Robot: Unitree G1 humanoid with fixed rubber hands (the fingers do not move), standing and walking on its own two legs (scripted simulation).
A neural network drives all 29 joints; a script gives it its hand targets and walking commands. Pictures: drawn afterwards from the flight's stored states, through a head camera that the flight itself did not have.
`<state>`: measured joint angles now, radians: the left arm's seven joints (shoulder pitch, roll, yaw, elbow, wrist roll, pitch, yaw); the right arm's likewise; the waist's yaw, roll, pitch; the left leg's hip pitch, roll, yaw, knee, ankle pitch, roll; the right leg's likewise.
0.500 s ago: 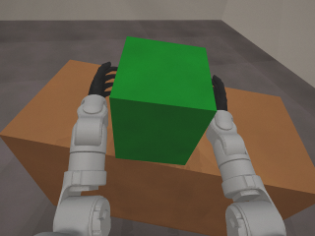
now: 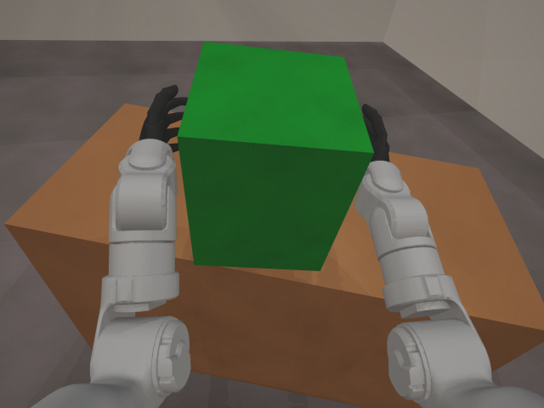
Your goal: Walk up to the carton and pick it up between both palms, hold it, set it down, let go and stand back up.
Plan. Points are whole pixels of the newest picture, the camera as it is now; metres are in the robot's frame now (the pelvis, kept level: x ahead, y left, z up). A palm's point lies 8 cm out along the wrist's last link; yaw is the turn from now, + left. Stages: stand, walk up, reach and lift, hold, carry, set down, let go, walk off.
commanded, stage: reach and lift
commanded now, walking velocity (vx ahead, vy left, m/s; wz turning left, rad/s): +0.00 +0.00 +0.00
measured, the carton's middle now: (266, 164) +0.41 -0.01 +0.16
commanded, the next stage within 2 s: hold in 0.90 s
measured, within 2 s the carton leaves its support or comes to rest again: neither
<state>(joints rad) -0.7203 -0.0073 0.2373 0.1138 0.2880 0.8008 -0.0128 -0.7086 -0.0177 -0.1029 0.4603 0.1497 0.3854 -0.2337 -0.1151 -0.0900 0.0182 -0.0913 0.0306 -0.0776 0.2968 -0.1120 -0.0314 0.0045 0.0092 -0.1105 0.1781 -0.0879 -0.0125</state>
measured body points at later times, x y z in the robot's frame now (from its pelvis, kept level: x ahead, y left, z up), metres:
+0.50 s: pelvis +0.01 +0.00 +0.00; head -0.03 +0.05 +0.45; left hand +0.40 +0.14 +0.23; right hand +0.39 -0.16 +0.23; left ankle +0.04 +0.14 -0.75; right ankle +0.01 -0.11 -0.75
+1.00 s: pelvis +0.01 +0.00 +0.00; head -0.04 +0.05 +0.45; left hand +0.39 +0.15 +0.25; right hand +0.39 -0.14 +0.26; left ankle +0.04 +0.14 -0.75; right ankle +0.01 -0.11 -0.75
